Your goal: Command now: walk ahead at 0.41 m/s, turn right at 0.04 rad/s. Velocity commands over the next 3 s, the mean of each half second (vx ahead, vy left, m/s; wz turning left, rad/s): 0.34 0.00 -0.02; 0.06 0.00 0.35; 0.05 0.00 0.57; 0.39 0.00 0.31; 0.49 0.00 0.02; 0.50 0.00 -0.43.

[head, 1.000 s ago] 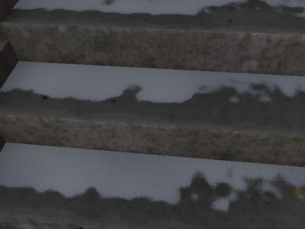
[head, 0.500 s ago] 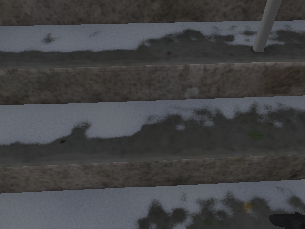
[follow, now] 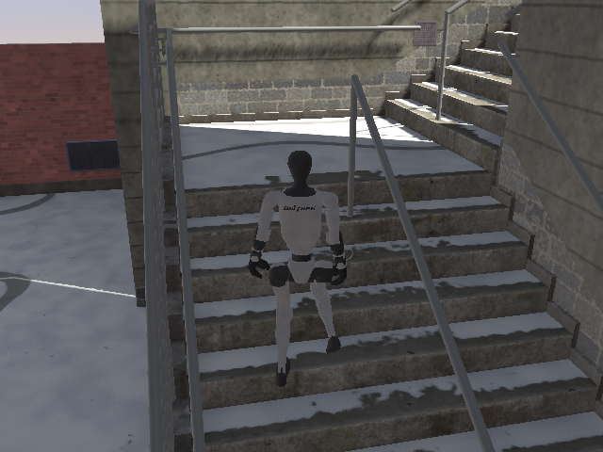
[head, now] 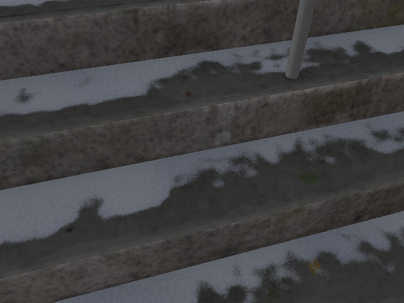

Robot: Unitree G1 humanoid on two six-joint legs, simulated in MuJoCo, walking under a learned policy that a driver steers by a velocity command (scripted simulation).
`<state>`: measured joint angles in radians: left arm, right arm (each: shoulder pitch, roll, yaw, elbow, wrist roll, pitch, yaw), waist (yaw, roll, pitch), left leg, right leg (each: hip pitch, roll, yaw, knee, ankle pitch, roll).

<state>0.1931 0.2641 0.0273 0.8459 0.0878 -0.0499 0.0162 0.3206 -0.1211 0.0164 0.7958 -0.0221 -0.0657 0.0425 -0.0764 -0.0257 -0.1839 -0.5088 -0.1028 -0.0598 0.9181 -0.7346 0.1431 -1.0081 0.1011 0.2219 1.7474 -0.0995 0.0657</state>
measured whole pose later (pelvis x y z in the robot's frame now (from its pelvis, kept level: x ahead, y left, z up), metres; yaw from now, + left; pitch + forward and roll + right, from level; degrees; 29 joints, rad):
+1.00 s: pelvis +0.12 -0.04 +0.04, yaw +13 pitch +6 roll +0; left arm 0.03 0.25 0.03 0.69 0.02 -0.03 -0.01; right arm 0.33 -0.20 0.00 0.77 -0.04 -0.01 0.06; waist -0.07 -0.03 -0.10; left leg -0.46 -0.10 -0.02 0.65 -0.29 0.09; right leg -0.97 0.04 0.14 1.87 -0.18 0.05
